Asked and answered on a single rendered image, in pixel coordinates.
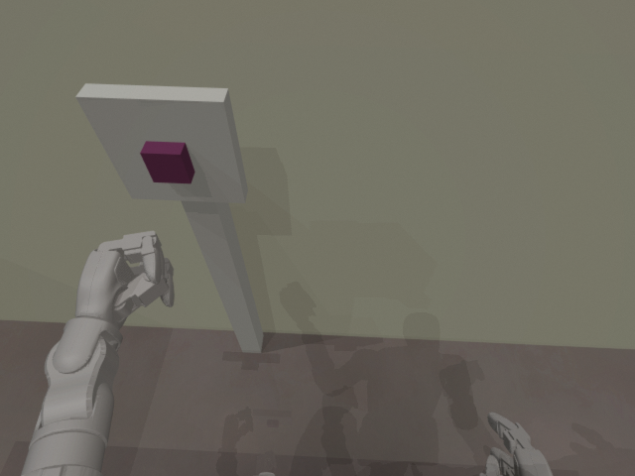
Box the left robot forearm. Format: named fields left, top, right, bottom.
left=21, top=316, right=123, bottom=476

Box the panel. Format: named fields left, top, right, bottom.
left=75, top=83, right=264, bottom=353

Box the robot left hand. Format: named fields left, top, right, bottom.
left=75, top=231, right=175, bottom=330

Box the robot right hand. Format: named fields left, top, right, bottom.
left=479, top=412, right=553, bottom=476

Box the button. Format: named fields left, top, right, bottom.
left=140, top=141, right=195, bottom=183

